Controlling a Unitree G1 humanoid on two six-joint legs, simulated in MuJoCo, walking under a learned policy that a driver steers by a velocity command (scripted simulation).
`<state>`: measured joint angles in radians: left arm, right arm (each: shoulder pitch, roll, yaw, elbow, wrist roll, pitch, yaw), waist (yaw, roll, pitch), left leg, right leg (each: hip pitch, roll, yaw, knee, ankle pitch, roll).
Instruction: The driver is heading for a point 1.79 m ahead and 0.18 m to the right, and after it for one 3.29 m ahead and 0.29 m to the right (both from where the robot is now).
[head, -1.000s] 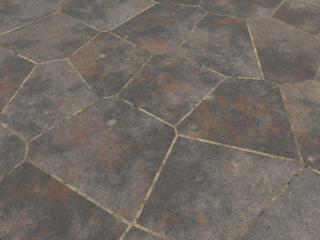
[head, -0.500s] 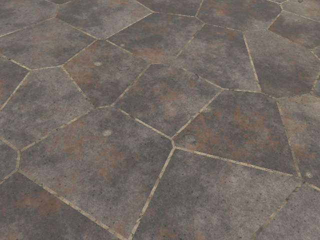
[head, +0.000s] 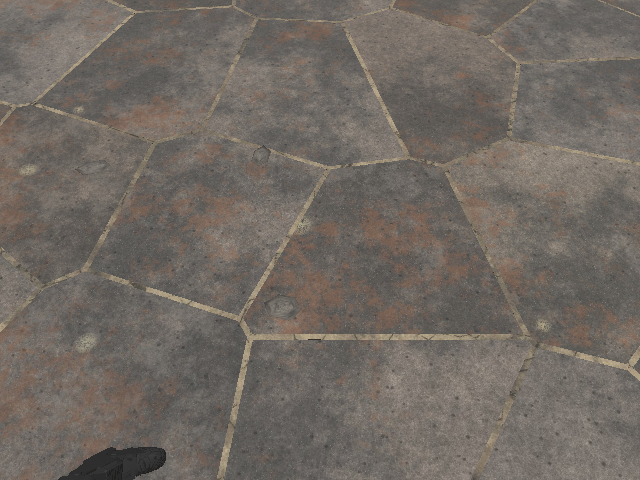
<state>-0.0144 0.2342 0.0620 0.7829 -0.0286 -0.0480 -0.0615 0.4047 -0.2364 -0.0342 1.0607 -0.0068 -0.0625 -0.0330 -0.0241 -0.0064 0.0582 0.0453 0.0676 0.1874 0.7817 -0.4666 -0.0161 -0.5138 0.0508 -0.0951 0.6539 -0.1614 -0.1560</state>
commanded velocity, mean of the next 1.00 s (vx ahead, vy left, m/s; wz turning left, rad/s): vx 0.49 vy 0.00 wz -0.35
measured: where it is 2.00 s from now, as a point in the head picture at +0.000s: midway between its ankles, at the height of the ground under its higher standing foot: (409, 244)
